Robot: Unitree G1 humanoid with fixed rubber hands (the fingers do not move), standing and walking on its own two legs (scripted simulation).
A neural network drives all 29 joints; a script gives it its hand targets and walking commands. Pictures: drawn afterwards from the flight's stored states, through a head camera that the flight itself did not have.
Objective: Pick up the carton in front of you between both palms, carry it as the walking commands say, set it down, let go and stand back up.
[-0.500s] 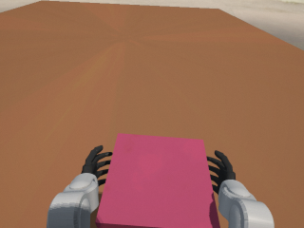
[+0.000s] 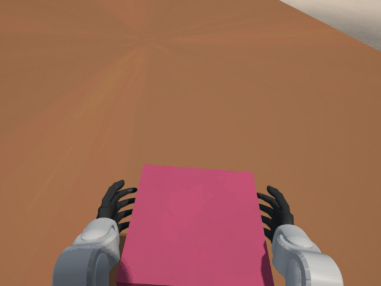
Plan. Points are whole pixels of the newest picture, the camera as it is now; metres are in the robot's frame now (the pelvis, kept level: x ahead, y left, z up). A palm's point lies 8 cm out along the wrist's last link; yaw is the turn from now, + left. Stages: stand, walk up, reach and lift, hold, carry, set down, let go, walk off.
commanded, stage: carry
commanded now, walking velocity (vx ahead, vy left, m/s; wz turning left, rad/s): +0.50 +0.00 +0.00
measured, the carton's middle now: (191, 246) +0.24 +0.00 +0.02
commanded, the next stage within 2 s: none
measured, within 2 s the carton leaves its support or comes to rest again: neither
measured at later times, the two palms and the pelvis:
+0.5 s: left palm (146, 118) +0.55 +0.14 +0.11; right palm (253, 123) +0.56 -0.16 +0.10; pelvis +0.32 -0.01 +0.00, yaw +1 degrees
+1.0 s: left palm (153, 82) +0.77 +0.15 +0.11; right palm (239, 88) +0.77 -0.15 +0.11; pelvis +0.53 +0.00 +0.00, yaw +0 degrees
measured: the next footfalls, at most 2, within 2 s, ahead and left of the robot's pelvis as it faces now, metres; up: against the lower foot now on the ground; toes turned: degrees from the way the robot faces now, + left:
right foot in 0.06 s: +0.23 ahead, -0.11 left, +0.00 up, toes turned -11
left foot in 0.56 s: +0.56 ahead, +0.11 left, +0.00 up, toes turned -5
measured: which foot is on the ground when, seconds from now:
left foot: down 0.00-0.08, up 0.10-0.54, down 0.56-1.00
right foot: up 0.00-0.04, down 0.06-0.58, up 0.60-0.82, down 0.84-1.00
